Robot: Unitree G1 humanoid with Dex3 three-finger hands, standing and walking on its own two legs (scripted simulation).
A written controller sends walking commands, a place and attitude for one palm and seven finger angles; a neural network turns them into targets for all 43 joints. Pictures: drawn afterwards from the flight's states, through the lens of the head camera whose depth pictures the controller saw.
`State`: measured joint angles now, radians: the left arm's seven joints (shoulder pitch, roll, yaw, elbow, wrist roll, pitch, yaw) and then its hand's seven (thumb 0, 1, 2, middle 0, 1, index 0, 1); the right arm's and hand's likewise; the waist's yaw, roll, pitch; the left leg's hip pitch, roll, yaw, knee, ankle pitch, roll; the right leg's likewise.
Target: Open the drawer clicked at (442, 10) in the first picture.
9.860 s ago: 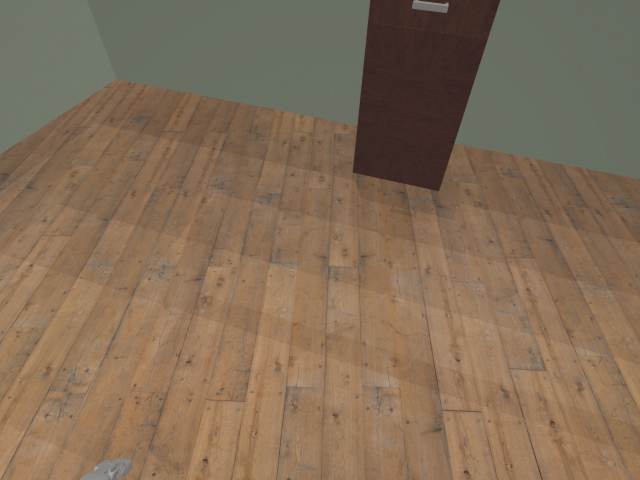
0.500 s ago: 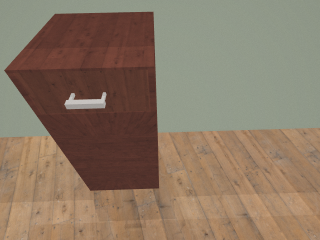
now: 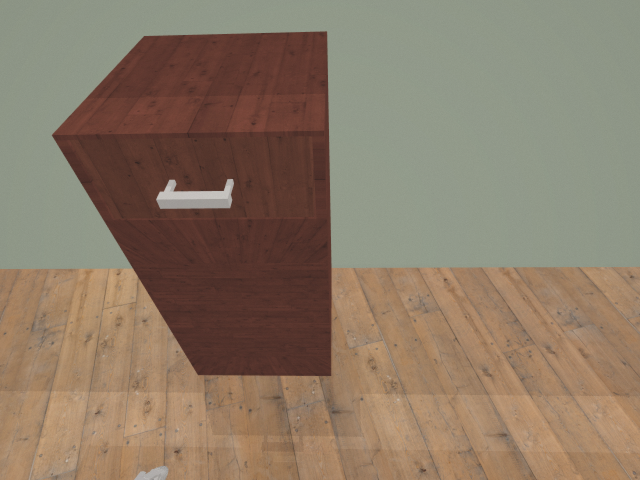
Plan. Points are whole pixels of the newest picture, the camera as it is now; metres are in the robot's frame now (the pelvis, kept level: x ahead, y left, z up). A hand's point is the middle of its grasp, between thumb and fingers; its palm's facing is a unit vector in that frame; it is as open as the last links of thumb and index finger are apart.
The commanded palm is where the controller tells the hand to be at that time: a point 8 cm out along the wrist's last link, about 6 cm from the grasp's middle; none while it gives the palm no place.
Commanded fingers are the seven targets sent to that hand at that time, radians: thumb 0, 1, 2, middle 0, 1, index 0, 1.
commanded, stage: raise the hand with hooked fingers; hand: left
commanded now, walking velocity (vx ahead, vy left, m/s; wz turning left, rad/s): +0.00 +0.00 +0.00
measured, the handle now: (197, 192) +0.55 +0.27 +0.05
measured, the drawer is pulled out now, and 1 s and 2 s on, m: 0.00 0.00 0.00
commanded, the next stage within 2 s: move the hooked fingers above the handle in 1.78 s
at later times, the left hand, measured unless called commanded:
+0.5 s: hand (145, 408) +0.20 +0.24 -0.01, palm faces +0.12 -0.07 -0.99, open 9.7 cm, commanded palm +0.18 +0.23 +0.05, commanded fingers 0.00 0.15 0.58 -0.25 -0.78 -0.25 -0.78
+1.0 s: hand (136, 298) +0.29 +0.26 +0.09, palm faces +0.16 -0.10 -0.98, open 12.6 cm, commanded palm +0.26 +0.25 +0.15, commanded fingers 0.00 -0.43 0.33 -0.29 -1.15 -0.29 -1.15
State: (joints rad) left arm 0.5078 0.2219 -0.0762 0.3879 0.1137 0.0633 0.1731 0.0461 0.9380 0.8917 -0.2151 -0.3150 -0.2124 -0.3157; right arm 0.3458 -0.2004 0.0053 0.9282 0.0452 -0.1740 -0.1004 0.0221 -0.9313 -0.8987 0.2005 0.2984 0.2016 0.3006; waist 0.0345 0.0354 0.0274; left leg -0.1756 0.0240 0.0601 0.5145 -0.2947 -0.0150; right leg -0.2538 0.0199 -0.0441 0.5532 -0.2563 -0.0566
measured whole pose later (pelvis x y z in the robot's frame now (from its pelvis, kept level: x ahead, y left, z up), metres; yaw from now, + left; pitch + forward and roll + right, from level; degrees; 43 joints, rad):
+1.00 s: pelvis +0.02 +0.03 +0.00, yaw +0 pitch +0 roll +0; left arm 0.11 0.40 -0.10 -0.14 0.96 0.17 0.18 0.00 -0.21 0.43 -0.31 -1.01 -0.30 -1.02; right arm 0.11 -0.26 -0.01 0.64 -0.01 0.11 0.00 0.02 -0.91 -0.90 0.20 0.30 0.20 0.30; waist 0.09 0.09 -0.01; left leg -0.20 -0.04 0.01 0.51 -0.32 0.04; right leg -0.27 0.01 0.01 0.55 -0.28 -0.02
